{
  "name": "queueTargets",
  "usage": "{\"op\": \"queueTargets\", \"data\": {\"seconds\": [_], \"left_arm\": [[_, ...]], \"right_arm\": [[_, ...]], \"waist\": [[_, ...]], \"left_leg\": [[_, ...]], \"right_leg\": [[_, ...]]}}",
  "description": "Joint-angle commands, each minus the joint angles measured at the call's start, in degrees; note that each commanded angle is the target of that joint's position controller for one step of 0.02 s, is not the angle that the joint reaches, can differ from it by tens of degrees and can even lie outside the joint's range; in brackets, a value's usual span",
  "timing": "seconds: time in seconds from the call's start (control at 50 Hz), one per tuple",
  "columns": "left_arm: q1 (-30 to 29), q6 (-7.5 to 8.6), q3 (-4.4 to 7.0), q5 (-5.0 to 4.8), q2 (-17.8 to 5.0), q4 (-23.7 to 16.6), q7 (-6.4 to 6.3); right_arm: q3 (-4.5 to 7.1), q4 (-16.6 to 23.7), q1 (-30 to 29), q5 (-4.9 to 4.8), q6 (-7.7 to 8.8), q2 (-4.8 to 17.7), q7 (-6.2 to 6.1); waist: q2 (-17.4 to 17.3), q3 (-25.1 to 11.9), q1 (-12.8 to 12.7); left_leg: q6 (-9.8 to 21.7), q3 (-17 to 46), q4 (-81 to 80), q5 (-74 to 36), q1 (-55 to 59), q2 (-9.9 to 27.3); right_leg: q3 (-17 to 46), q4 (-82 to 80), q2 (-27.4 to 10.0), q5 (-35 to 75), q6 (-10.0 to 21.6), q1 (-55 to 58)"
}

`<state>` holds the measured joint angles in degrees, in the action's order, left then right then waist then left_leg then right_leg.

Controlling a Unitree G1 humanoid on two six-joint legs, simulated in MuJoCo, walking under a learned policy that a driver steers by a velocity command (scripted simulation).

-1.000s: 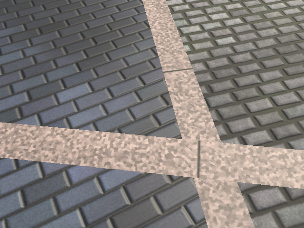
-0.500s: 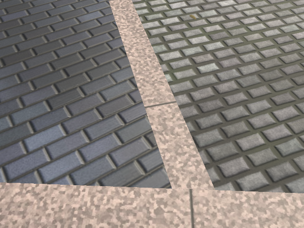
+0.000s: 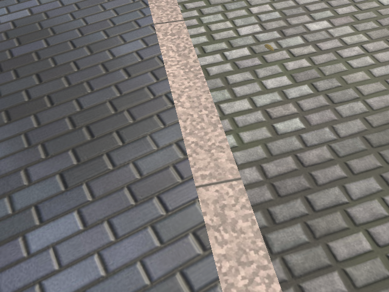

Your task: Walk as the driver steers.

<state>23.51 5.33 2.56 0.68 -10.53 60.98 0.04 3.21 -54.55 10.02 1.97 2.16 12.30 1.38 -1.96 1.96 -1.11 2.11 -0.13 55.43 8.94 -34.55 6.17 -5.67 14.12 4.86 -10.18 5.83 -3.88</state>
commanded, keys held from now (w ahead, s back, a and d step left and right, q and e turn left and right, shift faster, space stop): w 0.02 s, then w+q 0.98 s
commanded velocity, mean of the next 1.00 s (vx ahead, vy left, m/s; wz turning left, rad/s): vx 0.50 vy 0.00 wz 0.45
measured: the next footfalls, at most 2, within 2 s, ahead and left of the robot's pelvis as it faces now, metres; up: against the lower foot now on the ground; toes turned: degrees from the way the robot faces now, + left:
left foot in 0.28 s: +0.31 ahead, +0.12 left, +0.00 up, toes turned +10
right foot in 0.84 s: +0.66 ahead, +0.05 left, +0.00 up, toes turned +26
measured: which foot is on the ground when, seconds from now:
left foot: up 0.00-0.26, down 0.28-0.86, up 0.88-1.00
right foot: down 0.00-0.30, up 0.32-0.82, down 0.84-1.00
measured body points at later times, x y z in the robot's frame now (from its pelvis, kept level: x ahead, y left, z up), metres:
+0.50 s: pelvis +0.26 +0.07 -0.01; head +0.29 +0.09 +0.44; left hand +0.33 +0.34 -0.14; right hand +0.34 -0.19 -0.14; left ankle +0.27 +0.11 -0.75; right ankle +0.33 -0.09 -0.67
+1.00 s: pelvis +0.55 +0.10 -0.01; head +0.58 +0.11 +0.44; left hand +0.54 +0.40 -0.11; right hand +0.73 -0.12 -0.14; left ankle +0.42 +0.16 -0.66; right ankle +0.63 +0.04 -0.75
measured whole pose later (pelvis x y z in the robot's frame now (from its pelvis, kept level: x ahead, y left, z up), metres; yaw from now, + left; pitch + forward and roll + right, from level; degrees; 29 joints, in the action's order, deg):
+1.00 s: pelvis +0.55 +0.10 -0.01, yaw +30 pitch +1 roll -1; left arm 9.9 4.0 2.3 1.9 -14.2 44.9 -0.5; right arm 4.6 -48.5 17.8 1.7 1.5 17.2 1.1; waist -2.5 2.5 2.0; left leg 4.1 2.6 65.8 20.2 -24.0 -2.1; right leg -4.7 25.6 1.1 -10.4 2.3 -16.1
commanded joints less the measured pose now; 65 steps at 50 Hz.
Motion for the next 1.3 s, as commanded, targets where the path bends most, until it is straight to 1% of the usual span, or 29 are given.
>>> {"op": "queueTargets", "data": {"seconds": [0.02, 0.1, 0.18, 0.22, 0.26, 0.28, 0.3, 0.32, 0.34, 0.36, 0.38, 0.4, 0.44, 0.5, 0.6, 0.72, 0.78, 0.82, 0.84, 0.86, 0.88, 0.9, 0.92, 0.94, 0.98, 1.08, 1.16, 1.22, 1.3], "left_arm": [[1.80, 0.84, 0.60, -0.06, -6.05, -2.24, -0.13], [5.33, 1.06, 0.54, 0.37, -6.35, -1.03, -0.58], [6.56, 0.84, 0.64, 0.99, -6.51, 0.06, -1.51], [4.95, 0.71, 0.89, 1.04, -7.62, -0.13, -1.93], [3.37, 0.01, 1.32, 0.98, -9.26, -0.61, -2.04], [2.51, -0.18, 1.26, 0.66, -9.49, -1.71, -2.01], [2.84, 0.09, 0.52, -0.95, -6.42, -5.09, -1.30], [2.20, 0.61, 1.05, -0.70, -7.02, -6.86, -0.52], [-3.30, 0.89, 1.36, 0.26, -8.32, -8.42, -0.19], [-6.25, 1.54, 1.17, 0.02, -7.96, -9.47, 0.05], [-6.56, 1.50, 1.24, 0.21, -7.34, -9.47, -0.03], [-6.38, 0.60, 1.25, 1.18, -7.03, -9.89, -0.12], [-5.60, -1.48, 1.10, 2.13, -5.91, -10.31, 0.23], [-11.06, -2.81, 1.09, 2.06, -6.06, -13.05, 0.55], [-22.54, -3.13, 0.95, 1.59, -6.91, -17.84, 0.89], [-31.81, -2.28, -0.09, 0.99, -7.27, -22.76, 1.40], [-28.12, -1.39, 0.05, 0.58, -8.99, -23.19, 1.19], [-15.26, -0.51, 1.20, 0.44, -11.72, -19.62, 0.10], [-6.73, 0.20, 2.05, 1.34, -14.47, -18.44, -0.82], [-1.01, -0.08, 3.10, 2.85, -19.48, -18.90, -1.68], [-4.15, -1.10, 3.50, 2.18, -19.84, -18.81, -1.22], [-8.86, -1.60, 2.41, 1.58, -13.73, -20.00, -0.96], [-11.65, -1.56, 1.35, 1.16, -9.46, -20.24, -0.76], [-12.57, -1.41, 0.90, 1.42, -8.32, -19.87, -0.72], [-10.57, -0.52, 0.88, 1.04, -8.68, -18.05, -0.69], [-5.69, 1.44, 1.22, 0.42, -9.50, -15.21, 0.31], [-4.05, 1.22, 1.10, 0.24, -9.66, -13.48, 0.83], [-0.49, 0.80, 1.37, 0.05, -11.34, -11.63, 0.66], [2.32, -0.61, 1.63, 0.16, -13.12, -9.20, 0.31]], "right_arm": [[-0.13, 3.70, -3.79, -0.41, 0.04, 1.58, 0.28], [-0.86, 5.46, -9.52, -0.99, 0.21, 0.90, 0.41], [-0.71, 7.27, -12.35, -0.70, 0.69, 1.59, 0.53], [-0.23, 6.82, -9.63, -0.46, 1.01, 2.12, 0.29], [1.01, 3.57, 1.22, -0.20, 1.49, 3.78, -0.18], [2.26, 0.86, 10.33, 0.59, 1.84, 6.45, -0.48], [4.16, 0.75, 17.49, 1.34, 1.80, 12.81, -1.16], [4.42, 0.83, 15.12, -0.30, 0.89, 14.25, -0.73], [4.11, 1.06, 10.91, -1.52, 0.44, 13.16, -0.60], [3.39, 1.66, 7.62, -1.60, 0.47, 10.13, -0.68], [2.74, 1.96, 5.35, -1.51, 0.62, 7.76, -0.82], [2.22, 1.90, 4.46, -1.88, 0.94, 6.28, -1.16], [1.99, 1.83, 5.61, -2.13, 1.87, 6.41, -1.34], [2.53, 1.70, 8.94, -2.20, 2.24, 9.02, -1.41], [2.48, 1.76, 15.45, -2.00, 1.68, 9.03, -1.39], [2.57, 2.35, 19.81, -1.10, 1.27, 9.82, -2.21], [3.01, 3.75, 16.90, -0.87, 1.32, 11.40, -2.85], [3.29, 4.93, 13.31, -1.16, 1.82, 12.65, -2.15], [2.92, 5.95, 12.81, -1.83, 2.37, 11.19, -1.45], [1.69, 8.18, 15.86, -3.69, 2.56, 5.59, -1.37], [1.86, 8.92, 20.13, -2.84, 2.07, 7.67, -1.62], [2.11, 7.04, 18.26, -1.21, 1.04, 9.69, -1.92], [1.93, 7.21, 14.06, -0.66, 0.75, 9.12, -1.27], [1.80, 7.72, 12.49, -0.59, 0.43, 7.91, -0.75], [1.67, 8.39, 11.59, 0.33, -0.90, 7.24, 0.32], [0.85, 11.74, 4.46, 0.32, -1.54, 5.64, 1.64], [-0.52, 14.11, -3.65, 0.18, -0.87, 4.25, 2.22], [-1.33, 15.84, -9.38, 0.21, -0.51, 4.11, 2.49], [-1.11, 15.86, -8.89, 0.76, 0.18, 5.73, 1.53]], "waist": [[4.87, 3.69, 0.51], [5.54, 4.27, -1.31], [5.43, 5.36, -1.35], [6.10, 3.40, 0.47], [6.26, -2.94, 5.06], [4.93, -7.71, 8.81], [-4.47, -14.75, 10.13], [-9.31, -18.02, 7.05], [-2.60, -10.77, 5.64], [0.62, -4.96, 4.51], [3.41, -1.39, 2.19], [3.04, -0.25, 0.36], [1.51, -1.22, -0.84], [0.50, -0.01, 0.03], [-1.03, 0.86, 4.31], [-2.14, 1.26, 7.18], [-3.24, 0.55, 4.17], [-1.52, -5.46, -1.81], [1.78, -11.97, -5.50], [11.87, -20.19, -5.43], [19.75, -22.09, -0.99], [9.38, -12.36, 0.53], [3.26, -5.63, 0.23], [3.63, -2.78, 1.09], [7.17, -1.07, 1.99], [6.68, -0.99, 1.68], [6.92, 0.78, 0.53], [7.18, 1.53, -1.12], [7.94, 0.55, -0.09]], "left_leg": [[-1.14, -1.88, -7.46, -5.81, -3.15, 0.14], [0.36, -3.44, -15.85, -9.28, -2.05, -1.88], [3.48, -4.19, -20.39, -4.87, -1.81, -3.51], [5.73, -6.60, -22.07, -0.21, 4.05, -6.37], [8.46, -8.93, -25.38, 1.99, 16.52, -10.81], [10.94, -4.23, -27.45, 1.19, 29.82, -8.64], [17.69, 18.99, -29.68, 5.16, 46.31, 6.66], [23.05, 43.27, -38.78, 0.40, 51.87, 15.11], [20.98, 34.98, -39.20, 2.75, 46.69, 12.51], [18.83, 28.39, -40.75, 0.03, 38.79, 10.81], [16.24, 23.78, -42.26, -4.42, 32.24, 7.89], [14.56, 20.12, -42.93, -8.69, 27.68, 5.16], [14.07, 16.74, -43.47, -13.46, 24.68, 2.70], [13.71, 15.39, -45.10, -13.73, 23.56, 0.80], [10.85, 17.39, -44.43, -15.67, 29.94, -0.04], [11.00, 20.41, -39.36, -23.77, 37.94, 0.75], [8.69, 21.87, -35.40, -28.88, 36.50, 1.21], [5.88, 19.84, -23.09, -37.89, 31.63, -2.30], [4.67, 17.67, -10.38, -28.88, 24.70, -5.67], [2.95, 10.63, 6.73, 2.13, 10.79, -12.21], [3.07, 7.67, 15.33, 23.02, 1.76, -13.74], [3.12, 7.57, 18.75, 17.77, -1.18, -8.93], [2.65, 6.66, 16.55, 13.12, -0.57, -7.06], [2.28, 6.04, 13.95, 11.08, 0.72, -5.48], [1.55, 4.93, 12.08, 9.94, 2.36, -3.95], [0.69, 5.24, 6.40, 3.16, -3.37, -3.66], [-0.06, 1.46, -9.25, -5.19, -0.31, -4.08], [0.58, -2.46, -17.58, -5.38, 3.76, -4.10], [3.59, -4.86, -24.02, 2.57, 9.18, -6.40]], "right_leg": [[9.97, -8.29, -14.95, 14.76, 5.71, -1.75], [5.43, -8.26, -15.86, 18.51, 4.70, 3.42], [2.11, -4.71, -18.58, 25.69, 4.06, 10.40], [-0.42, 1.82, -18.93, 41.44, 3.02, 11.86], [-3.00, 18.39, -18.05, 52.60, 1.84, 11.14], [-4.25, 31.52, -16.90, 44.42, 0.36, 2.60], [-6.52, 53.90, -11.05, 19.70, -2.38, -16.27], [2.11, 66.95, -0.85, -19.17, -3.43, -30.79], [7.99, 67.32, -5.78, -14.31, -2.61, -36.50], [7.71, 63.53, -8.01, -9.40, -2.66, -36.37], [7.70, 58.38, -9.74, -7.27, -3.02, -33.56], [7.85, 54.82, -10.78, -6.85, -3.96, -30.41], [7.20, 51.05, -10.89, -6.59, -5.67, -27.20], [5.89, 44.64, -10.97, -1.90, -7.84, -30.38], [6.00, 33.32, -9.85, 7.56, -9.00, -36.67], [6.06, 23.47, -6.61, 7.66, -7.78, -37.29], [6.84, 16.84, -5.00, 4.70, -5.79, -27.19], [5.68, 12.14, -2.61, 3.54, -3.48, -7.95], [11.92, 11.04, -9.55, 0.14, -1.22, 6.04], [31.48, 9.17, -25.62, -6.69, 2.48, 20.84], [50.77, 3.16, -31.42, -8.23, 7.19, 20.53], [44.33, 2.61, -29.24, -14.20, 6.64, 11.80], [34.61, 1.01, -25.70, -12.11, 5.46, 3.85], [27.77, -0.86, -22.94, -7.19, 3.86, -0.70], [19.20, -2.62, -20.19, 2.32, 2.88, -4.68], [10.73, -5.43, -19.67, 13.70, 4.55, -2.66], [3.57, -6.49, -16.56, 16.12, 3.21, -3.59], [2.55, -6.15, -17.70, 17.96, 2.93, -1.76], [2.40, 1.56, -19.87, 32.64, 2.35, 5.35]]}}
Velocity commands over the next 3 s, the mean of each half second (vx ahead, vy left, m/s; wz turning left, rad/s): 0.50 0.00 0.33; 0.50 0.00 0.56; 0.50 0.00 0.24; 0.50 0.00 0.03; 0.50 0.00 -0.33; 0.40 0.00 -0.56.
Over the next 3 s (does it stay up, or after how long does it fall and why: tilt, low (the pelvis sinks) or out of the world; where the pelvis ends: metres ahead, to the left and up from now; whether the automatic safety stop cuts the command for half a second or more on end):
stays up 1.38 0.63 -0.03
